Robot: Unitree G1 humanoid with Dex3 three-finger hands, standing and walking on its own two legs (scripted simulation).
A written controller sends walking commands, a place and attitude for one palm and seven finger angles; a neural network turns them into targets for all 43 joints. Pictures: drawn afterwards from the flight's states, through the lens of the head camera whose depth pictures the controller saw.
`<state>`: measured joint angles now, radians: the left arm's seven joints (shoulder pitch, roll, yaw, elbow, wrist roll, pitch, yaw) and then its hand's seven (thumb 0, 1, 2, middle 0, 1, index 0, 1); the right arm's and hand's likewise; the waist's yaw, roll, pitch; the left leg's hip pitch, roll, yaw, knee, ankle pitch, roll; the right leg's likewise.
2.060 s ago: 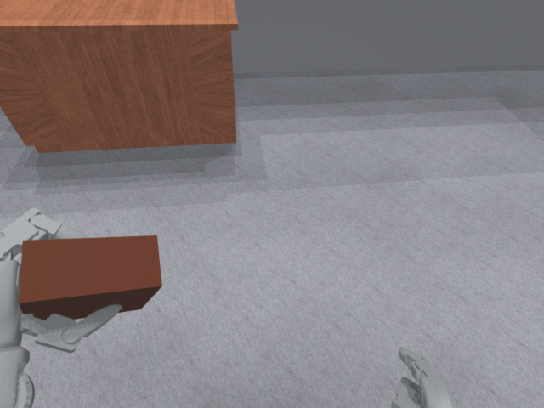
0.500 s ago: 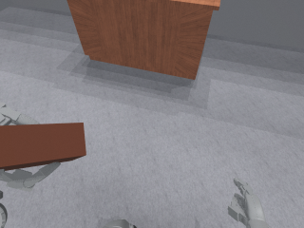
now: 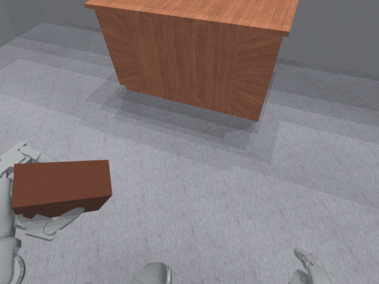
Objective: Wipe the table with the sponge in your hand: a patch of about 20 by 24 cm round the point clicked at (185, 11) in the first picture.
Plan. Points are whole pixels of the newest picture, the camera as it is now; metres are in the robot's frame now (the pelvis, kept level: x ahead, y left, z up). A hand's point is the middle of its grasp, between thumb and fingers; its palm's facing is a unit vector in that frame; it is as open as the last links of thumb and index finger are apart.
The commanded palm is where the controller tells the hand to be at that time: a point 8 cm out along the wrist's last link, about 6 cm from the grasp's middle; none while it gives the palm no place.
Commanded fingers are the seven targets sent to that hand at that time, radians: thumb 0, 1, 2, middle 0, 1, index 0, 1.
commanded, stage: walk to a spot facing it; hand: left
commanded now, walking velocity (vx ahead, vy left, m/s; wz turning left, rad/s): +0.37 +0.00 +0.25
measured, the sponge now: (77, 189) +0.24 +0.20 +0.14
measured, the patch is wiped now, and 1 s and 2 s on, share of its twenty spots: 0.00 0.00 0.00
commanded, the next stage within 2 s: turn to face it in 1.80 s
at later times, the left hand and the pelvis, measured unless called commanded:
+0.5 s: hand (61, 117) +0.35 +0.25 +0.19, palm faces +0.45 -0.78 -0.44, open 10.0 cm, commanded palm +0.30 +0.29 +0.18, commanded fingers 0.00 0.10 1.30 -1.20 -1.60 -1.20 -1.60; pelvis +0.16 +0.00 +0.00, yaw +4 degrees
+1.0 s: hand (81, 80) +0.47 +0.26 +0.18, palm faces +0.54 -0.71 -0.45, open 10.0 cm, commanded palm +0.41 +0.29 +0.18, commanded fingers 0.00 0.10 1.30 -1.20 -1.60 -1.20 -1.60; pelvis +0.31 -0.01 +0.00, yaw +11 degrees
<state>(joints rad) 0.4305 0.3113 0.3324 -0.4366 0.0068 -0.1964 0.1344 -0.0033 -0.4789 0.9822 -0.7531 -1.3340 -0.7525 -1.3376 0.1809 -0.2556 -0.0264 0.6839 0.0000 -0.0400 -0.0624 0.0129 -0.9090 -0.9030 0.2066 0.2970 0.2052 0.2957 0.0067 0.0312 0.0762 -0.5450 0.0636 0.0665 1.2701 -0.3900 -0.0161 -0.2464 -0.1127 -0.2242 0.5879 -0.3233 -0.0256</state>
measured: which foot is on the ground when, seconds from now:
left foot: up 0.00-0.22, down 0.24-0.62, up 0.64-1.00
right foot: down 0.00-0.24, up 0.26-0.60, down 0.62-1.00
